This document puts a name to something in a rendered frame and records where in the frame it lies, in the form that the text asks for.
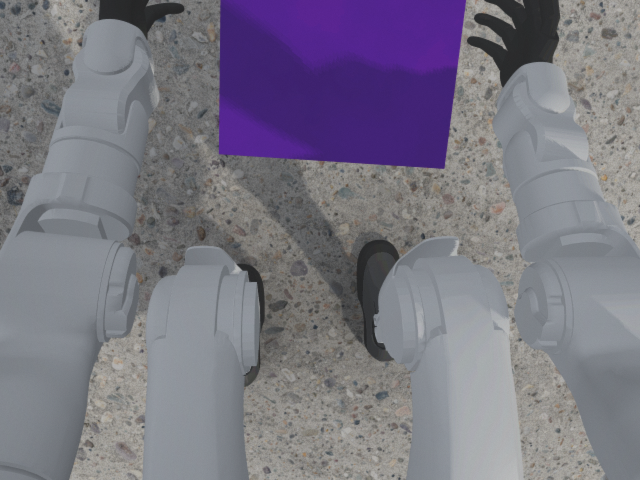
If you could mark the left robot hand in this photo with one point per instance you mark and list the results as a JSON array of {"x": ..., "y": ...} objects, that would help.
[{"x": 136, "y": 12}]

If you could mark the right robot upper arm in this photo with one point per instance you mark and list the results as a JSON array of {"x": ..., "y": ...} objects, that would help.
[{"x": 584, "y": 312}]

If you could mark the right robot forearm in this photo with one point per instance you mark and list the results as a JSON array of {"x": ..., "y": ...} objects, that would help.
[{"x": 560, "y": 205}]

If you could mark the right robot foot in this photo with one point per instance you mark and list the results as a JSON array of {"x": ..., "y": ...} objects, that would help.
[{"x": 375, "y": 261}]

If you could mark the right robot hand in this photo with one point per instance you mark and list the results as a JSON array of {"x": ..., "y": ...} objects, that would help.
[{"x": 534, "y": 40}]

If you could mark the left robot upper arm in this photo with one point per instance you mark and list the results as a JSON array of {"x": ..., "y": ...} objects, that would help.
[{"x": 61, "y": 298}]

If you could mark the carton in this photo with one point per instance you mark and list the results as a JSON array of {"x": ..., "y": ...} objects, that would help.
[{"x": 355, "y": 81}]

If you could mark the left robot foot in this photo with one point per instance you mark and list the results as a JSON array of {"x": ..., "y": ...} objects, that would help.
[{"x": 254, "y": 276}]

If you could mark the robot foot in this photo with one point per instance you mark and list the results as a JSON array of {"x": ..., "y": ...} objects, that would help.
[
  {"x": 254, "y": 276},
  {"x": 375, "y": 261}
]

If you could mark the left robot forearm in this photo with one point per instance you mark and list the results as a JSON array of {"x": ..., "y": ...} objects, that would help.
[{"x": 95, "y": 156}]

